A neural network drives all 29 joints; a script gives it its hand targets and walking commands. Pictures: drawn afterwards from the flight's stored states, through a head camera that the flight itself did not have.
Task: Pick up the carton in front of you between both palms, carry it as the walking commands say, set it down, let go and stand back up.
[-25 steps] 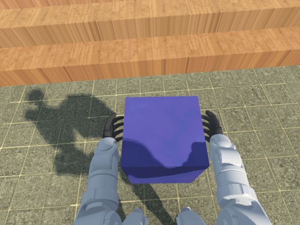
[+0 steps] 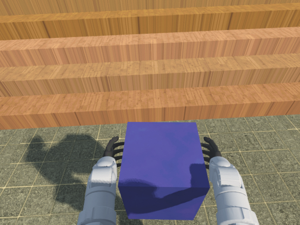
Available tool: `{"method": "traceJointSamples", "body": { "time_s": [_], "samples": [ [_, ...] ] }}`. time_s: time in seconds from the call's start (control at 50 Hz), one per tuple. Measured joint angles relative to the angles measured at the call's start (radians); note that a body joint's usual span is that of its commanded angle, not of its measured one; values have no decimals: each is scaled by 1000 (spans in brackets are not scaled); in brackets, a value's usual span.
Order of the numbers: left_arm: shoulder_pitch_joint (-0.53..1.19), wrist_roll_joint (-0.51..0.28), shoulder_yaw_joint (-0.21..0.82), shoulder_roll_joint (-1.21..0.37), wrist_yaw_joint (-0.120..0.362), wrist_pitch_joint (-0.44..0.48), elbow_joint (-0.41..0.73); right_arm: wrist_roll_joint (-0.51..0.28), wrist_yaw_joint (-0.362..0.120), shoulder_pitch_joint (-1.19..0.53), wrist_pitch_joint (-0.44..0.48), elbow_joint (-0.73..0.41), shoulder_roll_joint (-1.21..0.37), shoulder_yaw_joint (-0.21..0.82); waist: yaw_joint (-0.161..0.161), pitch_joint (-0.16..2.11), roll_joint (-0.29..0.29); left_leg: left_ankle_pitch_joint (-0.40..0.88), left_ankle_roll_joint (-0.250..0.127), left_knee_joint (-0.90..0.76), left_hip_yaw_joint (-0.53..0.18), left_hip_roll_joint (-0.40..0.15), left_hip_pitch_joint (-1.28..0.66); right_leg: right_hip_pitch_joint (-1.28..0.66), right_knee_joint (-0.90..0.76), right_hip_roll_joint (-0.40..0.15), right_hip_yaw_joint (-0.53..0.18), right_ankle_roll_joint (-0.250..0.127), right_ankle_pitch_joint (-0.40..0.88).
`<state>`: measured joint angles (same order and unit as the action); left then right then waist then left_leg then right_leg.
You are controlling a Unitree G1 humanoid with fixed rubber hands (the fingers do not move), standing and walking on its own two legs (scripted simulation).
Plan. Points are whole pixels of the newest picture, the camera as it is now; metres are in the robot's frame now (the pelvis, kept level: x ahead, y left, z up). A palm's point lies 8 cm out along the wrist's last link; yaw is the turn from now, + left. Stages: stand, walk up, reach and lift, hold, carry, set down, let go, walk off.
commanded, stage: reach and lift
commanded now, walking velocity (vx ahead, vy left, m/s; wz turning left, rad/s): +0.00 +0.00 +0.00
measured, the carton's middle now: (161, 172) +0.30 +0.00 -0.05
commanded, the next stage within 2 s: hold in 0.88 s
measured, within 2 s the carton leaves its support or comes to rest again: neither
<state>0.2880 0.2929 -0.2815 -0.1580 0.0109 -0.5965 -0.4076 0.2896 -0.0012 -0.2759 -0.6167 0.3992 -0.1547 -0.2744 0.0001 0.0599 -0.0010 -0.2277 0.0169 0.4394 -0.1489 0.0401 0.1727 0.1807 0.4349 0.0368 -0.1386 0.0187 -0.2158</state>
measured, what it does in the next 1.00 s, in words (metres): stands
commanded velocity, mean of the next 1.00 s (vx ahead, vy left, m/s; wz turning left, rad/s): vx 0.00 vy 0.00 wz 0.00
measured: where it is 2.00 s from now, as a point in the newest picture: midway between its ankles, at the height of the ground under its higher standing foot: outside the picture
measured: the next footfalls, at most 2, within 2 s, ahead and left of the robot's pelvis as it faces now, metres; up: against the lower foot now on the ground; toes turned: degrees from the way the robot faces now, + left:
none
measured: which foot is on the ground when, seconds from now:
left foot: down 0.00-1.00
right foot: down 0.00-1.00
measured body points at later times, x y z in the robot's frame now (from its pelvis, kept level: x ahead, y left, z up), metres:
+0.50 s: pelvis +0.00 +0.00 +0.00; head -0.02 +0.00 +0.45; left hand +0.31 +0.15 +0.03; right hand +0.31 -0.15 +0.03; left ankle +0.01 +0.13 -0.74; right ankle +0.02 -0.13 -0.74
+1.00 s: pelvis +0.01 +0.00 +0.01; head -0.04 +0.00 +0.45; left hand +0.31 +0.15 +0.05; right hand +0.30 -0.15 +0.05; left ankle +0.01 +0.13 -0.74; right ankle +0.02 -0.13 -0.74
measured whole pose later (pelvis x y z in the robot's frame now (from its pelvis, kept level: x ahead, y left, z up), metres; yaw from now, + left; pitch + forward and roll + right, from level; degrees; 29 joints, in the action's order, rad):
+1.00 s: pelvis +0.01 +0.00 +0.01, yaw +0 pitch -6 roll +0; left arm 0.25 0.26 -0.21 -0.15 0.01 -0.72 -0.22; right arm 0.26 0.00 -0.24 -0.74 0.22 -0.15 -0.21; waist 0.00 0.01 0.00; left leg -0.20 0.01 0.34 -0.14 0.03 0.04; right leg 0.05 0.33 0.03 -0.13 0.02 -0.18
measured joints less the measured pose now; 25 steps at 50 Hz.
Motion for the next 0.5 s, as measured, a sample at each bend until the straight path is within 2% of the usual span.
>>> {"method": "traceJointSamples", "body": {
  "time_s": [0.24, 0.5],
  "samples": [
    [43, 15, -34, -12, 12, -10, 25, 16, -11, -45, -9, -22, -12, -30, -2, -56, -2, 7, 3, 4, 3, -3, -12, -12, 4, 2, 3, -1, 8],
    [8, 6, 8, -2, 11, -39, 75, 4, -7, -12, -38, -69, -4, 13, -1, -58, -2, 19, 2, -50, 4, -9, -61, -61, -50, -1, 5, -3, 20]
  ]
}}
